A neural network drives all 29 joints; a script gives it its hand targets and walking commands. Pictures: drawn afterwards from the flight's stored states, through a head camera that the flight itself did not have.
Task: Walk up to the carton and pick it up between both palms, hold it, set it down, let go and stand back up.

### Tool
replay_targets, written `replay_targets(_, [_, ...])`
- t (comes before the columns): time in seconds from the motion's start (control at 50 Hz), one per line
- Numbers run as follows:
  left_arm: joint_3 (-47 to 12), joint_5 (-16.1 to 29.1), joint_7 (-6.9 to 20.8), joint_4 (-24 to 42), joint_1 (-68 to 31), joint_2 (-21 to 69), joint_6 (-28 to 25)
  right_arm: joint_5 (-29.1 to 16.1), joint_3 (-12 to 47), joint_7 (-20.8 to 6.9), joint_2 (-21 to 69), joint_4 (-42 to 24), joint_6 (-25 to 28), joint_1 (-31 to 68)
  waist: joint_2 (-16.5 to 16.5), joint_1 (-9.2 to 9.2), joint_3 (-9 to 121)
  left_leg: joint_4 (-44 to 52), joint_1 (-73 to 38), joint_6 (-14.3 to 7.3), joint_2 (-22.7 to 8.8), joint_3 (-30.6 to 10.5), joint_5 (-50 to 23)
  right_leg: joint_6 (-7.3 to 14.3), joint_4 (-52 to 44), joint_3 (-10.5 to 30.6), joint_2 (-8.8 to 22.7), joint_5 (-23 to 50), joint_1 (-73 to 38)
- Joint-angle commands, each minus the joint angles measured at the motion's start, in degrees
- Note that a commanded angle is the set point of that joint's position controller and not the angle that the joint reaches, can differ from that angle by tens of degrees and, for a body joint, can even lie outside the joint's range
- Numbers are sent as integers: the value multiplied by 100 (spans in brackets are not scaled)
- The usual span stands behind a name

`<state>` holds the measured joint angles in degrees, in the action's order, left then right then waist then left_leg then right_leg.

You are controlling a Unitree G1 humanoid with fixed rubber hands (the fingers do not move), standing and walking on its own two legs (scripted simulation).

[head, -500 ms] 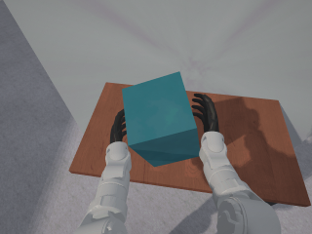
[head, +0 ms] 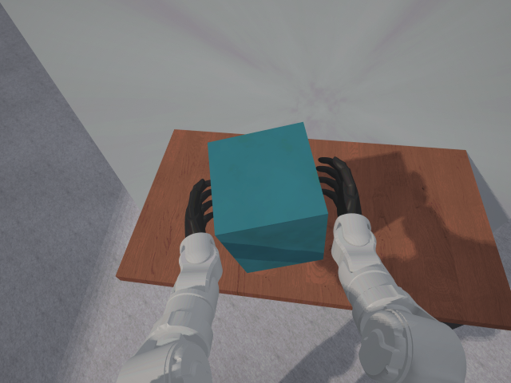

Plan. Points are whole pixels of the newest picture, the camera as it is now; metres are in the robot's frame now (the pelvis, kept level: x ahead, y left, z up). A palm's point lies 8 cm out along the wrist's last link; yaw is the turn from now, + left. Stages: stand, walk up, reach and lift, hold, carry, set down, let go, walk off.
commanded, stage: set down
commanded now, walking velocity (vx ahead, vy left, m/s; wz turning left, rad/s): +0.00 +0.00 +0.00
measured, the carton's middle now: (271, 207) +0.44 +0.05 -0.03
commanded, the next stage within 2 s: none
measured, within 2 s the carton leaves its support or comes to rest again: rests again in 1.28 s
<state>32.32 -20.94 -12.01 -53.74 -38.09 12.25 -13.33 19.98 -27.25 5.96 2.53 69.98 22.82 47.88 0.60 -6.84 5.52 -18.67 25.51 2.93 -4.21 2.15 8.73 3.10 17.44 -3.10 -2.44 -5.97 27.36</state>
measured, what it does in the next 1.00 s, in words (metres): stands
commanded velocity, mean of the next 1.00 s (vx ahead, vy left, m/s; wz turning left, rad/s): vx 0.00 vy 0.00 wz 0.00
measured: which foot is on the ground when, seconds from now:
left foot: down 0.00-1.00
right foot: down 0.00-1.00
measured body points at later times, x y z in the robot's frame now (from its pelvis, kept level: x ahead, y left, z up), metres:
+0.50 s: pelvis +0.02 +0.01 +0.00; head +0.12 +0.01 +0.43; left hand +0.39 +0.17 -0.01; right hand +0.46 -0.07 +0.00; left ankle -0.02 +0.15 -0.74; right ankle +0.01 -0.08 -0.74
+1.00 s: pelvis +0.00 +0.00 -0.01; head +0.13 +0.00 +0.42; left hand +0.39 +0.17 -0.02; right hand +0.46 -0.07 +0.00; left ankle -0.02 +0.15 -0.74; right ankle +0.01 -0.08 -0.74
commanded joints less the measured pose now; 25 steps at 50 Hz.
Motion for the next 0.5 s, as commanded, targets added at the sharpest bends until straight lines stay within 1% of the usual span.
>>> replay_targets(0.0, [-1397,-347,626,563,-3536,2090,-513,669,1119,-878,2901,47,113,2841,-562,-79,3464,-14,141,-236,292,571,-1490,-292,537,44,240,2267,-3528])
replay_targets(0.04, [-1320,-394,638,548,-3486,2101,-507,782,955,-899,2888,88,82,2782,-556,-14,3405,32,169,-255,296,554,-1330,-298,489,19,240,2030,-3453])
replay_targets(0.06, [-1319,-406,645,567,-3535,2106,-509,840,898,-911,2909,122,71,2741,-508,-1,3419,34,147,-248,295,563,-1334,-289,486,-11,246,2037,-3449])
replay_targets(0.08, [-1362,-379,643,655,-3565,2104,-521,871,836,-924,2893,108,73,2702,-526,81,3542,24,56,-239,296,544,-1388,-287,479,-26,244,2094,-3400])
replay_targets(0.1, [-1376,-376,637,645,-3554,2139,-535,887,859,-929,2924,106,86,2723,-523,69,3589,-6,78,-219,304,552,-1463,-281,515,-35,245,2160,-3406])
replay_targets(0.12, [-1387,-399,635,625,-3529,2141,-526,931,771,-939,2875,123,86,2722,-466,103,3596,-20,34,-199,314,533,-1536,-283,504,-51,210,2119,-3329])
replay_targets(0.14, [-1375,-415,623,579,-3504,2143,-521,900,780,-952,2815,117,110,2772,-411,70,3619,-33,-3,-189,309,527,-1577,-245,502,-49,235,2091,-3283])
replay_targets(0.18, [-1357,-469,621,585,-3459,2170,-516,957,665,-968,2813,159,112,2734,-349,121,3652,-61,-62,-178,305,537,-1660,-235,500,-57,230,2128,-3172])
replay_targets(0.2, [-1435,-416,617,673,-3438,2209,-530,941,713,-994,2860,142,133,2658,-290,112,3704,-91,-123,-170,315,525,-1694,-218,509,-85,232,2093,-3167])
replay_targets(0.22, [-1467,-465,619,658,-3404,2217,-521,1013,624,-995,2793,263,142,2633,-271,180,3697,-123,-124,-156,299,521,-1784,-203,477,-96,234,2153,-3101])
replay_targets(0.24, [-1511,-426,619,668,-3401,2268,-531,1011,620,-1009,2796,214,165,2612,-214,206,3721,-164,-192,-129,317,496,-1916,-206,533,-112,224,2271,-3093])
replay_targets(0.26, [-1536,-468,624,661,-3368,2308,-537,999,633,-1021,2882,234,191,2592,-166,187,3807,-180,-264,-114,309,512,-2026,-175,547,-120,215,2332,-2999])
replay_targets(0.28, [-1623,-418,618,654,-3299,2353,-555,961,704,-1033,2853,154,249,2622,-145,173,3912,-249,-316,-98,294,500,-2135,-162,578,-120,211,2395,-2949])
replay_targets(0.3, [-1580,-479,616,571,-3274,2370,-561,977,668,-1041,2827,273,274,2652,-84,160,3874,-276,-311,-78,290,497,-2219,-170,580,-121,214,2467,-2854])
replay_targets(0.32, [-1559,-469,605,577,-3189,2368,-579,924,741,-1045,2791,271,308,2670,-140,93,3868,-315,-277,-84,279,490,-2308,-162,625,-120,198,2552,-2838])
replay_targets(0.34, [-1552,-533,604,524,-3092,2372,-584,948,755,-1047,2805,313,318,2606,-130,105,3838,-333,-214,-99,284,501,-2375,-156,639,-124,198,2677,-2868])
replay_targets(0.36, [-1592,-506,608,537,-3029,2400,-613,905,822,-1059,2836,336,351,2551,-104,84,3875,-340,-231,-74,267,489,-2442,-174,685,-111,197,2781,-2869])
replay_targets(0.38, [-1501,-539,609,454,-2938,2385,-613,860,845,-1059,2811,393,376,2548,-120,50,3786,-400,-195,-88,265,478,-2521,-168,725,-111,177,2874,-2841])
replay_targets(0.4, [-1539,-517,610,454,-2927,2391,-632,843,851,-1056,2780,392,418,2605,-162,52,3790,-413,-167,-76,268,471,-2496,-160,746,-104,170,2860,-2844])
replay_targets(0.42, [-1531,-561,606,418,-2838,2398,-652,830,870,-1056,2771,463,444,2537,-114,23,3755,-419,-186,-87,255,481,-2597,-155,737,-109,168,2846,-2762])
replay_targets(0.44, [-1480,-574,608,335,-2748,2363,-659,808,950,-1048,2781,456,462,2545,-153,-56,3715,-443,-55,-99,264,489,-2596,-157,765,-88,197,2919,-2841])
replay_targets(0.46, [-1545,-543,593,417,-2690,2410,-685,787,993,-1055,2749,489,502,2507,-188,-15,3762,-485,-112,-69,248,464,-2669,-141,823,-90,160,3013,-2848])
replay_targets(0.48, [-1506,-578,601,280,-2609,2403,-708,785,1017,-1034,2769,494,529,2527,-220,-14,3736,-519,-57,-73,267,499,-2723,-157,840,-104,159,3093,-2767])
